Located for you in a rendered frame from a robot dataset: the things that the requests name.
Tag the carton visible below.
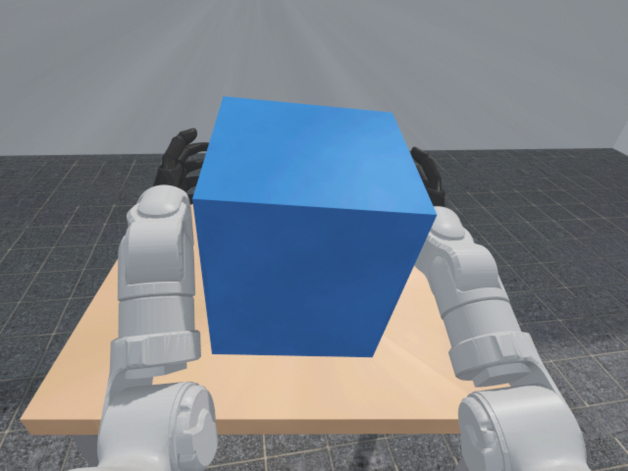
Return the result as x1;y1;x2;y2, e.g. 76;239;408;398
192;96;437;357

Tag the left robot forearm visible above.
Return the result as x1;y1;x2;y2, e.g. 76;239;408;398
97;185;201;461

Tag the right robot upper arm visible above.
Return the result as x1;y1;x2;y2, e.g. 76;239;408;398
458;383;591;471

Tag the right robot forearm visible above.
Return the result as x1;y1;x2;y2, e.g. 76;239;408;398
414;206;587;463

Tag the left robot upper arm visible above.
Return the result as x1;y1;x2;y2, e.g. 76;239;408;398
69;381;218;471

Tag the right robot hand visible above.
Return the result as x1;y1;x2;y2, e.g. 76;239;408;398
411;147;445;207

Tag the left robot hand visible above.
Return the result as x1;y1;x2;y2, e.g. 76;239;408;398
153;129;209;204

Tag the table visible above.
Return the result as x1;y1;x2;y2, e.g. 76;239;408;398
20;204;511;471

